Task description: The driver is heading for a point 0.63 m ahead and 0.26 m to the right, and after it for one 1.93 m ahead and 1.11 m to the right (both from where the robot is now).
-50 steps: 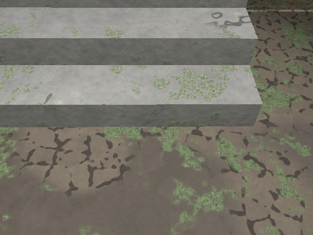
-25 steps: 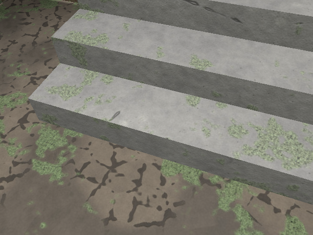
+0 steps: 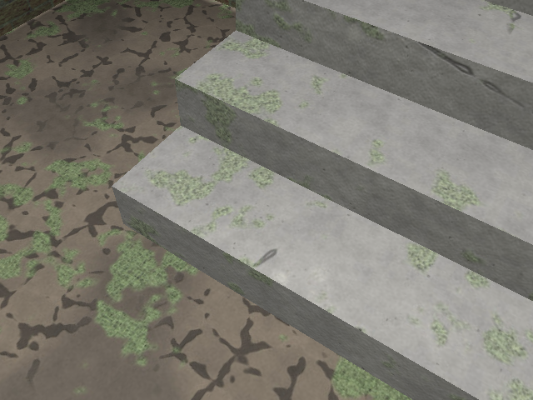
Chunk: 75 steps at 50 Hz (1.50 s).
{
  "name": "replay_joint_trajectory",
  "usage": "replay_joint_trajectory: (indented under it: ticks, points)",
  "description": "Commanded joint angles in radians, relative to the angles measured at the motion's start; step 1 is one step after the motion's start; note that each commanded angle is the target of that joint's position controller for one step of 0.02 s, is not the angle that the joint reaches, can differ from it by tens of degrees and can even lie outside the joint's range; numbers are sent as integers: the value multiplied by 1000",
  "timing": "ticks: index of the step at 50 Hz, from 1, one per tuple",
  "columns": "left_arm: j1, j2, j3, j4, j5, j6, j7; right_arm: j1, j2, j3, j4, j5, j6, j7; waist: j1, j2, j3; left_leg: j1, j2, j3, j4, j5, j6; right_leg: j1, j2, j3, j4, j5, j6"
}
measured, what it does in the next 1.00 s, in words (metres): walks ahead, turning right: right foot, then left foot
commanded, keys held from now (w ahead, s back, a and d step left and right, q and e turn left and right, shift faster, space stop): w+e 1.00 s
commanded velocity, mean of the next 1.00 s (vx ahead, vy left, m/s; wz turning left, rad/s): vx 0.50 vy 0.00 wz -0.45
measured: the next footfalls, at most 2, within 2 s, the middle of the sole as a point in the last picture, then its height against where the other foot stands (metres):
right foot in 0.36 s outside the picture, level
left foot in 0.78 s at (271, 375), level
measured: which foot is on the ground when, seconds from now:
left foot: down 0.00-0.36, up 0.38-0.76, down 0.78-1.00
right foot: up 0.00-0.34, down 0.36-0.76, up 0.78-1.00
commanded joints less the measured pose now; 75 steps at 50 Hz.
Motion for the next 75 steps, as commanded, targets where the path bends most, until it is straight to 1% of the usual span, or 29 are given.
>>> replay_joint_trajectory:
  ticks: [1, 12, 17, 18, 19, 20, 21, 23, 30, 37, 38, 39, 40, 41, 43, 45, 47, 54, 58, 60, 62, 63, 64, 65, 67, 68, 69, 72, 75]
  points:
    - [67, 72, 22, -27, 3, 19, 7, -29, -135, -33, -41, -7, -38, -11, 31, 81, -52, 55, 290, -169, -223, 376, 156, -56, -39, 32, -56, 134, 17]
    - [-148, 16, -2, -111, -3, 4, -44, 44, -158, -32, 49, -5, -11, -45, -72, 84, 25, 336, 327, 32, -196, 494, 66, -121, 56, -27, -489, 323, -35]
    - [98, 106, 39, -105, 2, 11, -47, -38, -210, -39, 25, 4, 27, -77, 97, 139, -152, 330, 308, 90, 285, 1117, 12, 252, 200, -133, -584, 149, -138]
    - [220, 176, 69, -85, 0, 10, -33, -57, -201, -34, 8, 2, 18, -79, 166, 74, -216, 163, 261, 102, 538, 835, -30, 486, 146, -18, -676, 253, -186]
    - [246, 278, 89, -84, 7, 13, -21, 63, -56, 11, -29, -35, -15, -58, 60, -212, -290, -301, 80, 81, 904, -144, -95, 876, -110, 404, -623, 374, -352]
    - [275, 217, 71, -95, 20, 5, -20, 26, -80, 21, -36, -15, -55, -37, 102, -178, -403, -517, -5, -117, 1108, -427, -100, 999, -210, 761, -776, 276, -466]
    - [232, 163, 61, -108, 16, 2, -18, -63, -156, 4, -61, 22, -79, -21, 125, -64, -289, -588, 76, -171, 1062, -312, -72, 915, -167, 612, -823, 183, -399]
    - [93, 112, 44, -148, 4, 8, -14, -124, -142, 9, -82, -3, -77, -28, 43, 90, -119, -510, 150, -134, 876, -198, -80, 620, -106, 431, -865, 339, -336]
    - [21, 141, 50, -188, -1, 28, 24, -156, -45, 38, -110, -19, -13, -54, -8, -28, -119, -170, 74, -23, 391, 6, -187, 250, 69, 146, -842, 599, -241]
    - [-23, 91, 31, -244, -6, 69, 39, -110, -90, 9, -136, -12, 4, -51, -69, -131, -179, -28, 48, -47, 103, 42, -104, 387, 29, 363, -618, 490, -152]
    - [-58, 65, 25, -263, -8, 63, 37, -30, -116, -10, -117, -24, -7, -55, -117, -95, -204, 126, 82, -70, -9, 130, -77, 339, 94, 313, -464, 525, -108]
    - [-83, -8, 1, -295, 1, 53, 33, 107, -193, -31, -93, -47, -15, -61, -147, 71, -265, 383, 301, -311, -38, 343, -10, 127, 194, 201, -134, 202, -45]
    - [84, -49, -16, -302, 10, 33, 22, 147, -246, -38, -85, -64, -13, -51, -31, 275, -275, 505, 533, -677, -34, 516, 147, -155, 292, 186, 116, -390, -4]
    - [170, 38, 4, -278, -25, 38, 13, 73, -224, -45, -106, -50, -11, -53, 18, 264, -236, 411, 615, -799, -50, 130, 254, -284, 206, 169, 382, -369, 28]
    - [-6, 48, 5, -294, -10, 64, 21, 19, -89, -7, -114, -18, 17, -68, -45, 151, -29, 249, 467, -527, -121, -265, 171, -455, 149, 60, 667, -247, 57]
    - [-74, -21, -23, -334, 3, 68, 14, 36, -90, 5, -69, -34, 21, -80, -25, 111, 57, 130, 404, -389, -145, -236, 128, -548, 125, 68, 861, -217, 59]
    - [-118, -116, -68, -367, -11, 66, 9, 151, -60, 21, 18, -48, 30, -83, -36, 109, 38, 176, 439, -321, -135, -76, 129, -714, 143, 67, 1212, -247, 43]
    - [-312, -194, -142, -492, -9, 77, -11, 176, -58, 47, 138, -21, 52, -81, 6, 116, 53, -24, 312, -29, -201, -157, 30, -779, 65, -35, 880, 14, 54]
    - [-481, -158, -157, -560, -7, 59, -38, 241, -115, 33, 183, 24, 68, -124, -50, 142, -42, -10, 328, 76, -435, 330, 73, -291, 52, -262, 267, -142, -1]
    - [-321, -94, -107, -496, 4, 44, -40, 263, -233, 23, 203, -7, 51, -112, 70, 315, -305, 245, 392, 135, -144, 1828, 91, 51, 216, -319, 266, -187, -92]
    - [-16, 49, -42, -400, -4, 51, -56, 152, -307, -11, 135, -14, 63, -105, 214, 358, -436, 429, 410, 113, 270, 1966, 75, 188, 261, -137, -111, -244, -181]
    - [151, 157, 3, -332, 9, 58, -55, 130, -235, -6, 56, -24, 29, -91, 241, 66, -496, -24, 319, 10, 631, 1311, 33, 587, 100, 363, -318, -184, -315]
    - [222, 249, 30, -260, 25, 90, -11, 71, -139, 5, 27, -45, -21, -30, 185, -279, -589, -392, 32, -138, 1092, 10, -24, 767, -108, 1049, -788, -372, -435]
    - [233, 164, 4, -222, 52, 84, 13, 40, -116, -15, 35, -17, -47, 18, 170, -131, -517, -586, 47, -305, 1513, -51, -14, 695, -180, 1152, -886, -545, -367]
    - [228, 1, -40, -58, 23, 65, -30, -160, 55, 50, -96, -5, -55, 16, 64, 31, -27, -858, 80, -173, 1755, -40, 29, 342, -79, 757, -813, -419, -245]
    - [154, -104, -69, -18, 23, 62, -41, -115, 101, 78, -122, -13, -52, 14, -29, 40, 46, -886, 105, -137, 1831, -53, 37, 227, -9, 539, -780, -261, -205]
    - [118, -153, -77, 6, 19, 67, -54, -63, 153, 111, -129, -15, -49, 13, -78, 11, 39, -873, 122, -121, 1870, -24, 39, 156, 54, 370, -741, -124, -171]
    - [-2, -147, -76, 15, 37, 64, -56, -1, 108, 126, -120, 8, -28, 2, -155, 35, 60, -862, 161, -68, 1643, 31, -9, 20, 85, 135, -763, 78, -149]
    - [164, -108, -79, 123, 52, 59, -52, -107, 180, 159, -151, 12, -12, -19, -77, -73, 32, -1084, 127, 0, 1984, 1, -29, 124, 20, 195, -824, 85, -191]
Velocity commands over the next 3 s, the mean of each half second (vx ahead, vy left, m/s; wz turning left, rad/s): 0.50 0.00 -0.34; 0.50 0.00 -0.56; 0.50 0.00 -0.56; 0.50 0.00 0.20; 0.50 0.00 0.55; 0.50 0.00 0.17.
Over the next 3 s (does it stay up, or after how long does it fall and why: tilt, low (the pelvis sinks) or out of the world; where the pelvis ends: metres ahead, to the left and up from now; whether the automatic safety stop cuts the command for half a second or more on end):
stays up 1.42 -0.64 0.66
